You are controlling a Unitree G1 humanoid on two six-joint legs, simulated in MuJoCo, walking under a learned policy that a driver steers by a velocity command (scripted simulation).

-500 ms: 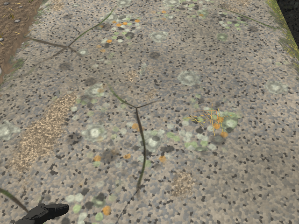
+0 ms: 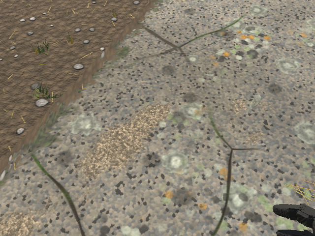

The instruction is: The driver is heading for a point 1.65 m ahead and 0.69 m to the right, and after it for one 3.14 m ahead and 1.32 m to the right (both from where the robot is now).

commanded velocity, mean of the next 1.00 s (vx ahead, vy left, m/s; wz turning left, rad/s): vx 0.07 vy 0.00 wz -0.43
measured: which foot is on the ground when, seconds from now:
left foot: down 0.00-0.50, up 0.52-0.92, down 0.94-1.00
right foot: up 0.00-0.46, down 0.48-0.94, up 0.96-1.00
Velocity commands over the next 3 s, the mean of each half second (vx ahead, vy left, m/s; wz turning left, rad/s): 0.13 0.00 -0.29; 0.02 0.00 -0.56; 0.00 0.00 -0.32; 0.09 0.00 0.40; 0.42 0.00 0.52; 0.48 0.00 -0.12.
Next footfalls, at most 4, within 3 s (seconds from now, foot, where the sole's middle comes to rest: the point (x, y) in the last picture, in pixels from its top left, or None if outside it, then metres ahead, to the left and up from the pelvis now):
0.48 right None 0.15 -0.15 -0.75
0.94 left None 0.26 0.06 -0.75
1.34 right None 0.09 -0.15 -0.75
1.80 left None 0.21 0.06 -0.75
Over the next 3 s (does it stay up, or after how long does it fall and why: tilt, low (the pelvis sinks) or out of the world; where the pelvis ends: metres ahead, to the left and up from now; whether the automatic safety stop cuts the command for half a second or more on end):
stays up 0.66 -0.12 0.03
